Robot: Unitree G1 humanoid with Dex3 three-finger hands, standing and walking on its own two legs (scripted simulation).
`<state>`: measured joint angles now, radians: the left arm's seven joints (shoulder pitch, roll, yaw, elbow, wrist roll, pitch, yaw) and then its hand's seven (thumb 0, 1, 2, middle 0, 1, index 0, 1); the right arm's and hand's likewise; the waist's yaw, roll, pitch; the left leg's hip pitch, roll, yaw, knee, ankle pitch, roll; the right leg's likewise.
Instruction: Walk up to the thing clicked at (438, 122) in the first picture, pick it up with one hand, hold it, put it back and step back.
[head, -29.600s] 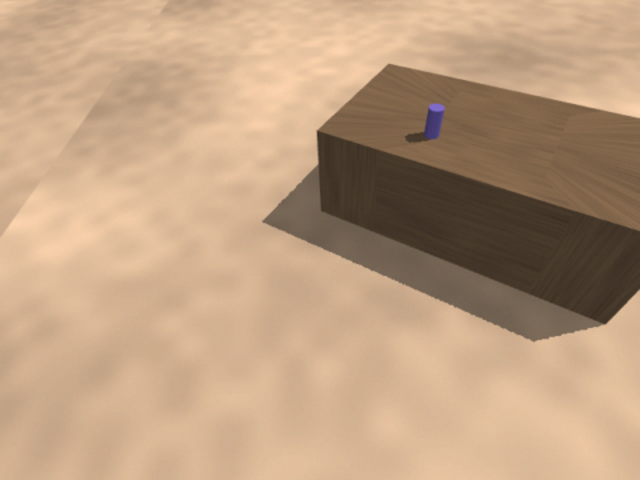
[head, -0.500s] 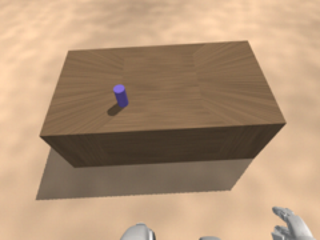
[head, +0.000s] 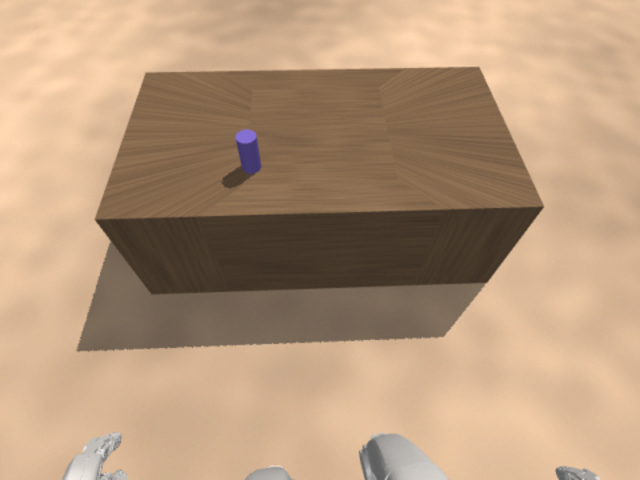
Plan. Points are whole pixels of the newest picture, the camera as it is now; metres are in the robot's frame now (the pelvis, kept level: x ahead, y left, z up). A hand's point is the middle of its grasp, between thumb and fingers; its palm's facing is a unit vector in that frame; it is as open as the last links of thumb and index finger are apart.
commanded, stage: step back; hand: left
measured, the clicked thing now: (249, 152) +0.91 +0.19 -0.29
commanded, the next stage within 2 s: stand in 1.58 s
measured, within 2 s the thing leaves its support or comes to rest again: neither
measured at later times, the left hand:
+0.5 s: hand out of the picture -0.06 +0.27 -0.14, palm faces +0.02 -0.90 -0.44, open 7.4 cm
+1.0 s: hand out of the picture -0.18 +0.26 -0.15, palm faces -0.01 -0.93 -0.36, open 7.4 cm
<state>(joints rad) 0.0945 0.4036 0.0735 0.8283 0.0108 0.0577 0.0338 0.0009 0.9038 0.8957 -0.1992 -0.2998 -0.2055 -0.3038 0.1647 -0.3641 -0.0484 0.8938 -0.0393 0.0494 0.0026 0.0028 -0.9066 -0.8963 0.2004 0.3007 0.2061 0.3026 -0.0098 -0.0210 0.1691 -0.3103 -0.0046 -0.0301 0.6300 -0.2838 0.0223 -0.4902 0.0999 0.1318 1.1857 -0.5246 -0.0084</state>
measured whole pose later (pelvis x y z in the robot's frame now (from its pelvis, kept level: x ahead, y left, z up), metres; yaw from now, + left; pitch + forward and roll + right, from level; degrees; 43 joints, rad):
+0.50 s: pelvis -0.16 -0.01 -0.01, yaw +1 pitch -2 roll +1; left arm 0.14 0.37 0.06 0.82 0.05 0.03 0.02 0.00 0.90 0.90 -0.20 -0.30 -0.21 -0.30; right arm 0.19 -0.40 -0.05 0.91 -0.02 0.06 -0.02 0.00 -0.91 -0.90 0.20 0.30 0.20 0.30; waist 0.02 0.02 0.15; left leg -0.32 -0.05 -0.06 0.82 -0.50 -0.02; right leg -0.36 -0.05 -0.03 0.68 -0.29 0.00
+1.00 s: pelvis -0.23 +0.00 +0.00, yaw -1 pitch -3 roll +0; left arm 0.23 0.35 0.04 1.01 0.04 -0.02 -0.01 0.00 0.90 0.90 -0.20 -0.30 -0.21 -0.30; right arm 0.17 -0.37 -0.06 0.99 -0.03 0.00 0.02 0.00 -0.91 -0.90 0.20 0.30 0.20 0.30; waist 0.03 0.02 0.05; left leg -0.27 -0.01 -0.02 0.59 -0.31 0.00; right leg -0.20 0.00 0.02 0.56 -0.32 0.01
